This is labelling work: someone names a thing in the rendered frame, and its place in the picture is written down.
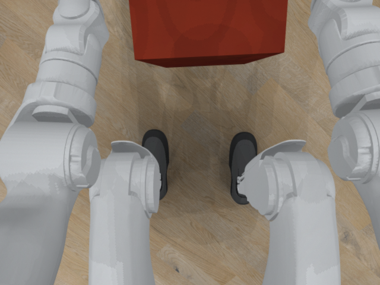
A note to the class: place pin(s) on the left robot upper arm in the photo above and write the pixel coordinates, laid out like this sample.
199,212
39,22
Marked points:
44,166

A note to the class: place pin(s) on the robot left thigh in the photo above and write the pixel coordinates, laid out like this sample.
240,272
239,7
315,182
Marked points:
119,242

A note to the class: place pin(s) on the right robot upper arm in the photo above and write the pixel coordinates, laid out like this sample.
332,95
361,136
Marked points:
354,155

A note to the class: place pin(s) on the robot left forearm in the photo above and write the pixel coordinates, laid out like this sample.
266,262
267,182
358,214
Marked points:
69,67

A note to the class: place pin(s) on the right robot shin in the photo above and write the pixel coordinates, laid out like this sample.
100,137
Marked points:
246,186

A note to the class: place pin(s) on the robot right forearm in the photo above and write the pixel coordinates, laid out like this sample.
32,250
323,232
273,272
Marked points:
348,35

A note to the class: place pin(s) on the carton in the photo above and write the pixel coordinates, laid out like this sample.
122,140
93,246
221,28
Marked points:
192,33

